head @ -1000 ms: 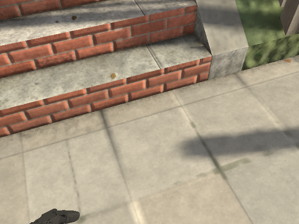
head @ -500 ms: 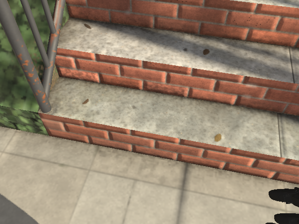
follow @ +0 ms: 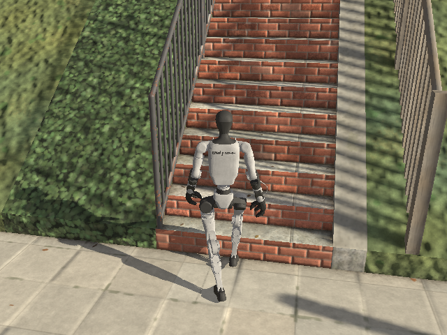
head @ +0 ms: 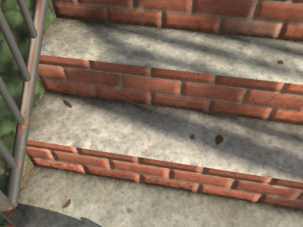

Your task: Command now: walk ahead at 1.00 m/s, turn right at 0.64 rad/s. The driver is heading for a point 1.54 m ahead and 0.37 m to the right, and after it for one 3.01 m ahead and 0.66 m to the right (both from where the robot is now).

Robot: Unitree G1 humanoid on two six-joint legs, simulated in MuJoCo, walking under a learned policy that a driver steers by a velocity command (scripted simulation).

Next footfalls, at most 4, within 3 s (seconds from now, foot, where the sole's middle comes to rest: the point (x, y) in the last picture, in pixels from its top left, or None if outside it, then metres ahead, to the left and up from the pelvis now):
0.04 right None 0.18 -0.05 -0.77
0.36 left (138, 209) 0.49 0.08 -0.57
0.80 right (246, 143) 0.65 -0.31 -0.38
1.20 left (217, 57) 0.89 -0.21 -0.18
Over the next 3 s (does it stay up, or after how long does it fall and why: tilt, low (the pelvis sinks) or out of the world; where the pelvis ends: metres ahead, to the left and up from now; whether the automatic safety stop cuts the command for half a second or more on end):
stays up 1.75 -0.32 1.29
